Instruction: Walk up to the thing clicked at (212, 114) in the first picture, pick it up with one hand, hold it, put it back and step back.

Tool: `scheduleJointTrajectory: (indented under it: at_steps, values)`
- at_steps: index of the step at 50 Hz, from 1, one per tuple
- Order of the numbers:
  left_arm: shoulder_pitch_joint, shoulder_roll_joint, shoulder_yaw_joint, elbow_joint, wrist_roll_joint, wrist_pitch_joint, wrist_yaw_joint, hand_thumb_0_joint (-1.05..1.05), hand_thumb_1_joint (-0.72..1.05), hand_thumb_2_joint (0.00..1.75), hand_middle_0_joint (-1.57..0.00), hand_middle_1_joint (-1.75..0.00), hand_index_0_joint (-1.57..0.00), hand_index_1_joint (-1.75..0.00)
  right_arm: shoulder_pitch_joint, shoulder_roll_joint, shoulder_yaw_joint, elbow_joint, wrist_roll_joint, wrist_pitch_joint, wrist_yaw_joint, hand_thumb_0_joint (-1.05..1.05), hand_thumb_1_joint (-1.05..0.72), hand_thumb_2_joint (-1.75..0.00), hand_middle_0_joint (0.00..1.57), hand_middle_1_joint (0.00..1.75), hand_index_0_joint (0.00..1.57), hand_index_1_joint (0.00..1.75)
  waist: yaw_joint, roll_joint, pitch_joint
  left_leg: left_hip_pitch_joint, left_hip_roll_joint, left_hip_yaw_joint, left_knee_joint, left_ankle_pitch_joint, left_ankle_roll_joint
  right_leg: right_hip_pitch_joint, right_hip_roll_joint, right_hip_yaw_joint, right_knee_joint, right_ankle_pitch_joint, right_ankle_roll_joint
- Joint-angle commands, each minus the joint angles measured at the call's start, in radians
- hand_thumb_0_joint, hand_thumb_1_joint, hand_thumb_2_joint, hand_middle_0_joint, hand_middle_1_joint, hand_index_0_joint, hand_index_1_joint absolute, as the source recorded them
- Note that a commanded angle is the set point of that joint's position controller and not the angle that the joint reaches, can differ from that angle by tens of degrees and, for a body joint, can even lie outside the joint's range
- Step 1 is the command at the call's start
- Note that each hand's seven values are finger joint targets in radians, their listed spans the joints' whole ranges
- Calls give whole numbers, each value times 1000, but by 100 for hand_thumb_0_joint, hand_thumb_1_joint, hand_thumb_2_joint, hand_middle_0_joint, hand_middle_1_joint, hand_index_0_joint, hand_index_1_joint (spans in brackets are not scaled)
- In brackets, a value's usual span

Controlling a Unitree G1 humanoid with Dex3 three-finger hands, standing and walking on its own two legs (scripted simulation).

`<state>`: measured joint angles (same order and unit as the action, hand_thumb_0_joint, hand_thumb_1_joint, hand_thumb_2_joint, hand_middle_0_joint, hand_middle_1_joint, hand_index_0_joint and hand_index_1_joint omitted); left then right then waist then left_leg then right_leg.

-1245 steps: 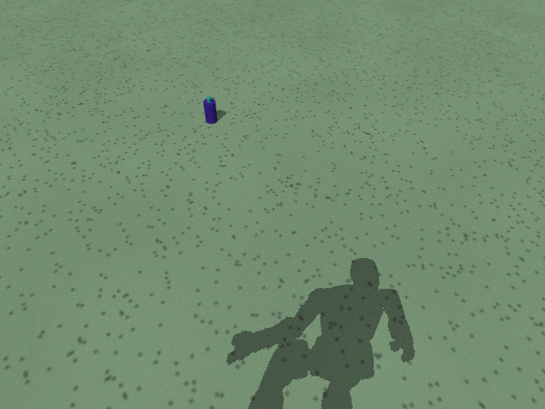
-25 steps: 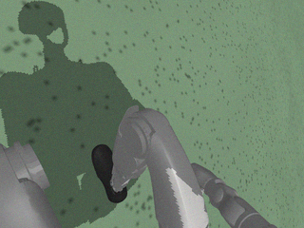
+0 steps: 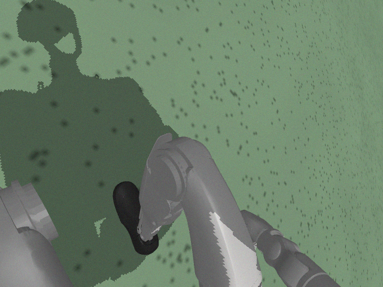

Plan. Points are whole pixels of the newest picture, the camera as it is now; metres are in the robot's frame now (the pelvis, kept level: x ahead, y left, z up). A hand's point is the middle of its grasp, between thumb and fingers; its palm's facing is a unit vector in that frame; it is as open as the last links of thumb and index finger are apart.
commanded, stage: withdraw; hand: left
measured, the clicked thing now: out of the picture +0.46 +0.36 -0.22
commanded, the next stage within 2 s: rise in 0.30 s
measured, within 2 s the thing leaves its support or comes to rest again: neither
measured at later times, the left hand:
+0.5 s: hand out of the picture +0.44 +0.47 -0.12, palm faces +0.55 -0.83 -0.13, open 17.5 cm
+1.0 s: hand out of the picture +0.30 +0.46 +0.00, palm faces +0.40 -0.74 -0.54, open 16.9 cm
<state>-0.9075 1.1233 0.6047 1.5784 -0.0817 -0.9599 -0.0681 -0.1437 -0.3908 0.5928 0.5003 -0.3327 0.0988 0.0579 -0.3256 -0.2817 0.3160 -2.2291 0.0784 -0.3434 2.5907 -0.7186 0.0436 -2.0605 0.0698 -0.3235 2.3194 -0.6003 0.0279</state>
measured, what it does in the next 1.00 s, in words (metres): rises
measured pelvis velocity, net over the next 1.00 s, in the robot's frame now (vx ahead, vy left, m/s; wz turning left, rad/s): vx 0.01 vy -0.01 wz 0.16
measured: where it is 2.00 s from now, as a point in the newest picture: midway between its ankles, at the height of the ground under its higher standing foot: (99, 258)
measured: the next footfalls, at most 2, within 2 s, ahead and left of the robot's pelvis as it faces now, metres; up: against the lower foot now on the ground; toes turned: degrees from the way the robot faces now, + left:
none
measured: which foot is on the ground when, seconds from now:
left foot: down 0.00-1.00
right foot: down 0.00-1.00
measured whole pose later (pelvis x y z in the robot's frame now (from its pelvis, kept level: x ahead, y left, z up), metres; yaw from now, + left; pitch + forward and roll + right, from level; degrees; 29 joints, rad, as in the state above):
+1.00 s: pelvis +0.01 -0.01 +0.08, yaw +9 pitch +32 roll -9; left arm -0.40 0.75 0.50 0.76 0.09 -0.08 -0.03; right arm 0.10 -0.31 0.10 0.57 0.00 0.21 0.06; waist -0.08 0.00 -0.07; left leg -2.16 0.08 -0.08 2.23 -0.65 0.06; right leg -2.08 0.02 -0.12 2.13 -0.62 0.01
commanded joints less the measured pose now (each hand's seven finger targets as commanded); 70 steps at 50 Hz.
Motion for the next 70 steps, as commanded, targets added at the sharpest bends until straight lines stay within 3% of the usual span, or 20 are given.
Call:
scheduleJointTrajectory:
  at_steps: [1,9,17,21,22,24,28,31,34,37,38,39,41,42,45,49,52,55,65,70]
  values:
    - [-244,300,35,-227,-6,-80,-5,0,-61,16,-12,-17,-14,-16,67,-369,-123,10,-2,20,-28,0,-89,-90,20,30,20,30,-104,706,-604,487,63,16,-332,213,-64,281,45,-25,-138,184,-33]
    - [-255,477,119,-324,13,18,-41,0,-61,11,-10,-12,-11,-12,112,-361,-146,18,24,50,-47,0,-90,-90,20,30,20,30,-45,777,-686,506,63,55,-353,259,-65,310,44,3,-145,193,-40]
    - [-158,314,47,-175,-14,179,-160,0,-61,7,-6,-11,-9,-9,155,-354,-178,-13,71,57,-58,0,-88,-89,20,30,20,30,-73,607,-583,412,63,34,-372,206,-46,221,41,-17,-158,154,-38]
    - [-179,310,34,-201,-12,189,-196,0,-53,3,-5,-3,-5,0,159,-351,-191,-24,86,43,-58,0,-83,-89,20,30,20,30,-72,558,-587,373,58,32,-368,143,-34,217,40,-15,-164,123,-37]
    - [-110,385,46,3,123,289,-136,0,-48,6,-6,-6,-6,-6,175,-315,-228,11,116,54,-46,0,-89,-90,20,30,20,30,-18,597,-609,422,48,61,-423,130,-40,174,30,9,-187,88,-47]
    - [-219,380,41,-162,116,323,-105,0,-49,6,-6,-7,-6,-7,198,-326,-236,5,128,65,-42,0,-90,-91,20,30,20,30,-31,629,-643,450,56,54,-430,127,-44,165,28,5,-182,89,-49]
    - [-321,654,166,-453,186,412,-49,0,-52,6,-8,-7,-7,-7,264,-314,-270,20,144,89,-35,0,-93,-91,20,30,20,30,59,862,-846,638,52,95,-438,275,-55,171,19,43,-158,137,-54]
    - [-287,711,230,-671,209,484,-19,0,-50,15,-7,-8,-7,-8,303,-291,-319,11,159,105,-32,0,-90,-90,20,30,20,30,124,1048,-1042,839,53,117,-470,445,-75,179,14,78,-148,195,-63]
    - [-82,546,215,-701,210,564,13,0,-41,13,-6,-8,-6,-8,300,-275,-385,-6,177,106,-30,0,-90,-90,20,30,20,30,156,1057,-1009,815,42,150,-507,460,-86,146,14,90,-154,197,-69]
    - [4,210,73,-626,195,644,17,0,-46,11,-7,-8,-7,-8,333,-231,-435,24,207,104,-24,0,-90,-90,20,30,20,30,120,893,-865,662,28,149,-536,331,-69,77,10,81,-202,140,-71]
    - [149,51,2,-517,187,682,16,0,-50,9,-6,-7,-6,-7,342,-216,-443,43,219,104,-19,0,-90,-90,20,30,20,30,114,778,-778,592,23,141,-556,260,-62,53,6,75,-227,99,-70]
    - [230,3,-19,-536,180,709,20,0,-51,9,-8,-8,-8,-8,333,-217,-460,23,234,101,-18,0,-90,-90,20,30,20,30,124,694,-748,524,18,140,-576,189,-52,58,2,76,-249,68,-69]
    - [270,62,26,-687,173,750,34,0,-50,11,-10,-10,-10,-10,340,-223,-502,12,262,108,-16,0,-90,-90,20,30,20,30,184,628,-827,518,11,142,-610,132,-40,79,-6,92,-279,36,-65]
    - [291,49,6,-751,173,766,34,0,-48,11,-9,-10,-9,-10,338,-220,-524,4,278,110,-15,0,-90,-90,20,30,20,30,205,618,-864,526,7,145,-644,90,-35,86,-8,102,-292,17,-65]
    - [301,-58,-59,-895,160,805,39,0,-47,11,-7,-7,-7,-8,333,-185,-574,1,317,98,-12,0,-90,-90,20,30,20,30,209,530,-964,542,-8,166,-687,54,-20,150,-9,138,-341,12,-61]
    - [373,-14,-35,-1206,156,842,82,0,-48,10,-6,-7,-6,-7,341,-162,-631,-35,356,77,-34,0,-90,-90,20,30,20,30,272,513,-1100,637,-20,195,-825,-63,-8,324,-15,198,-473,-66,-59]
    - [526,-151,-105,-1263,142,891,115,0,-53,7,-5,-6,-5,-6,322,-114,-633,-57,376,47,-62,0,-90,-90,20,30,20,30,278,489,-1068,689,-26,218,-917,-102,-8,411,-19,233,-582,-108,-59]
    - [519,-154,-101,-1351,140,909,157,0,-53,7,-6,-6,-6,-6,322,-87,-640,-43,377,15,-95,0,-89,-90,20,30,20,30,286,511,-1084,798,-29,239,-966,-32,-10,503,-30,271,-670,-63,-60]
    - [739,-453,-261,-1193,117,984,215,0,-58,4,-5,-5,-5,-5,346,-17,-638,-19,372,-82,-164,0,-90,-90,20,30,20,30,257,392,-969,1050,-46,309,-1113,351,0,863,-44,313,-948,250,-53]
    - [840,-554,-322,-1173,102,1031,227,0,-54,6,-5,-6,-5,-6,366,-3,-639,-25,371,-111,-167,0,-90,-90,20,30,20,30,271,365,-909,1176,-50,315,-1255,422,-8,1041,-52,317,-1083,328,-50]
